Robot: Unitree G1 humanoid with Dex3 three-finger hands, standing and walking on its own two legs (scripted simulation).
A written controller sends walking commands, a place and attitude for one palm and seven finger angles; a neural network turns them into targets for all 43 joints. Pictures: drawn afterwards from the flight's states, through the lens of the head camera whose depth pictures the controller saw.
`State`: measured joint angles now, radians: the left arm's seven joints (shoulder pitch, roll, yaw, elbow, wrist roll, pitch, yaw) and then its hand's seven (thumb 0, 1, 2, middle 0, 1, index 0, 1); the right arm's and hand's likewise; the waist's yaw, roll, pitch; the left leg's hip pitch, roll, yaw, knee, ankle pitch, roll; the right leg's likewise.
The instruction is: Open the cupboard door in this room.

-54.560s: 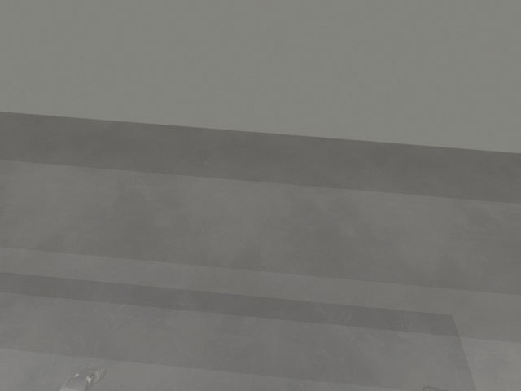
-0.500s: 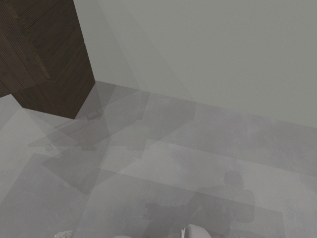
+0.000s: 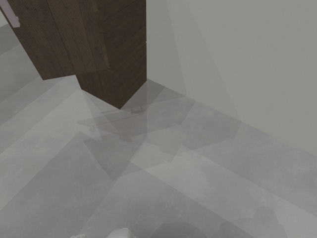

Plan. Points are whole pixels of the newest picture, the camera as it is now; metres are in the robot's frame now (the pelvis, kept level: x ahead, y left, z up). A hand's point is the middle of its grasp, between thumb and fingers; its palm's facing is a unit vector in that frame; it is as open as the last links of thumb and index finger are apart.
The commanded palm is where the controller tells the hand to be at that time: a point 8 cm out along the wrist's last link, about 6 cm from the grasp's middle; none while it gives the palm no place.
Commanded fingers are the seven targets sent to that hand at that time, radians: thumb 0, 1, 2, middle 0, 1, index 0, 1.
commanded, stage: turn to face it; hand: left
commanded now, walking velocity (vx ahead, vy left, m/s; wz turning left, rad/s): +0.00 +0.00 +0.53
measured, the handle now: (6, 3) +0.88 +0.66 +0.08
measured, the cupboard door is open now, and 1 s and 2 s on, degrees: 49 49 49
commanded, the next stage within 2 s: take the last steps up to it in 0.56 s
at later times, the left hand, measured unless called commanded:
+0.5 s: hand out of the picture +0.07 +0.21 -0.16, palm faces +0.20 -0.95 -0.26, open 7.4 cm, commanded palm none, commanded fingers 0.00 0.90 0.90 -0.20 -0.30 -0.20 -0.30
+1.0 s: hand out of the picture -0.07 +0.22 -0.18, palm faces +0.40 -0.90 -0.19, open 7.4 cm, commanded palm none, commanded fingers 0.00 0.90 0.90 -0.20 -0.30 -0.20 -0.30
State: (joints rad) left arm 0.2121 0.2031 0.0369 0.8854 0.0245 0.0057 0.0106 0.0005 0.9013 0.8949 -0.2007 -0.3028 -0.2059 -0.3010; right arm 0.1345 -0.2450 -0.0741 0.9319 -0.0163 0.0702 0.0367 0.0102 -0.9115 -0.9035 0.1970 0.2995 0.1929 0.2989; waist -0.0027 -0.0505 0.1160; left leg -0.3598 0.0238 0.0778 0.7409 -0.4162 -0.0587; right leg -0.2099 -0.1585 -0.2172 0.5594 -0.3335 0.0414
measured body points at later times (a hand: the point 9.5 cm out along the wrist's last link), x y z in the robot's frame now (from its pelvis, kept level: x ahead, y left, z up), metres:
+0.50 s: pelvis +0.01 -0.01 +0.00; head +0.04 -0.01 +0.45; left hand +0.06 +0.26 -0.14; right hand +0.10 -0.24 -0.16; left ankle +0.01 +0.11 -0.73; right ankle +0.03 -0.13 -0.74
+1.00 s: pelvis +0.01 +0.04 +0.00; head +0.02 +0.07 +0.45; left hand -0.09 +0.27 -0.17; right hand +0.16 -0.18 -0.13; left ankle -0.04 +0.10 -0.73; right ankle +0.03 -0.11 -0.68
